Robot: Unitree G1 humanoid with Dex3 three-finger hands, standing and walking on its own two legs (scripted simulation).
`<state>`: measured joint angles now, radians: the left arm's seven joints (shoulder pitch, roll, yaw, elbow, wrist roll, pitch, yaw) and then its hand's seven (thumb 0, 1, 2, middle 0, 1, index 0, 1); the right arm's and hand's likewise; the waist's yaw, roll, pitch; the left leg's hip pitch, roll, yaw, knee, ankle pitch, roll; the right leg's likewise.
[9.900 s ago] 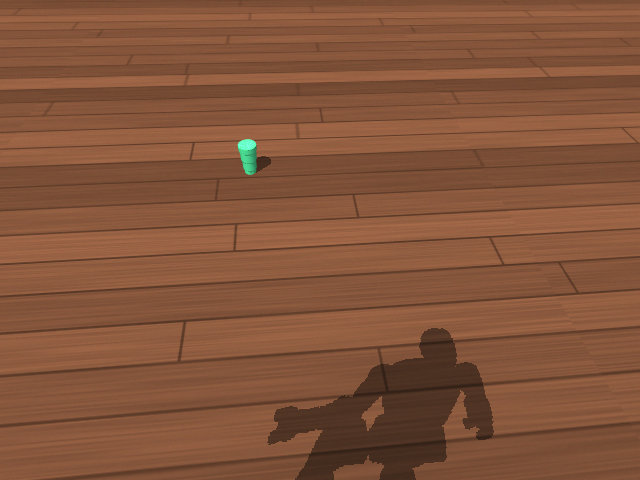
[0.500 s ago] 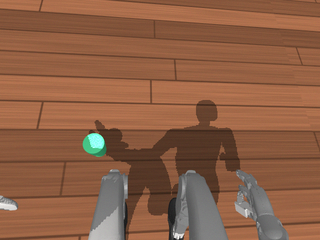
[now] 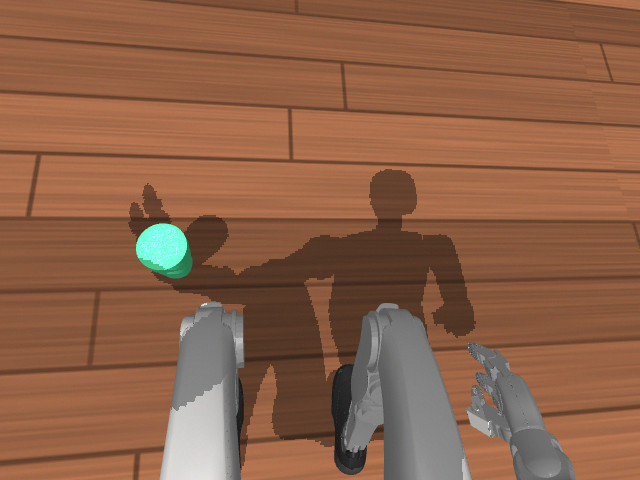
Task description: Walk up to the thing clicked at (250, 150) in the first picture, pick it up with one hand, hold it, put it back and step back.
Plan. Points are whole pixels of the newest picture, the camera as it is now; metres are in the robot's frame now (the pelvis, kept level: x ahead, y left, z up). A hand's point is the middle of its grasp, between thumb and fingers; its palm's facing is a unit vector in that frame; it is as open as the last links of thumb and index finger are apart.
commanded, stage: go down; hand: left
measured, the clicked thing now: (170, 256) +0.43 +0.26 -0.38
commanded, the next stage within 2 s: approach in 1.04 s
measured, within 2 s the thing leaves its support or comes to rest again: neither
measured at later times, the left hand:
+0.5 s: hand out of the picture +0.31 +0.43 -0.06, palm faces +0.27 -0.96 -0.12, open 17.6 cm
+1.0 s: hand out of the picture +0.32 +0.44 -0.07, palm faces +0.27 -0.96 -0.10, open 17.7 cm
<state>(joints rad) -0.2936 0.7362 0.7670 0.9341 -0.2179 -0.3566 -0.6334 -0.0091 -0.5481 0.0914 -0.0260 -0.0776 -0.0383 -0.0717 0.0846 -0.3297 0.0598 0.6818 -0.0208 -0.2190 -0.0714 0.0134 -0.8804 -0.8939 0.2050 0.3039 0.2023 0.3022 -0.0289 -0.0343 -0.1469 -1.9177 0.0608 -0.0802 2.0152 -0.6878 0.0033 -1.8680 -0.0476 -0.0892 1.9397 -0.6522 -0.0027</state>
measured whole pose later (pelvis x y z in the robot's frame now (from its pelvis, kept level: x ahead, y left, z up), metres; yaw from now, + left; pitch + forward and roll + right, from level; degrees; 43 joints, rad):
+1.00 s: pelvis -0.01 +0.00 -0.07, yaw -1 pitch +32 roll -7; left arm -0.45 0.88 0.88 1.07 -0.25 -0.39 -0.76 -0.01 -0.60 0.10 -0.03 -0.09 -0.03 -0.09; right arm 0.07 -0.37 0.11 0.69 -0.05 -0.22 -0.06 0.01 -0.89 -0.90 0.21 0.30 0.20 0.30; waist -0.04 -0.05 -0.09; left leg -2.12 0.05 -0.11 2.24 -0.70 0.00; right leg -2.06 -0.05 -0.09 2.16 -0.66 -0.01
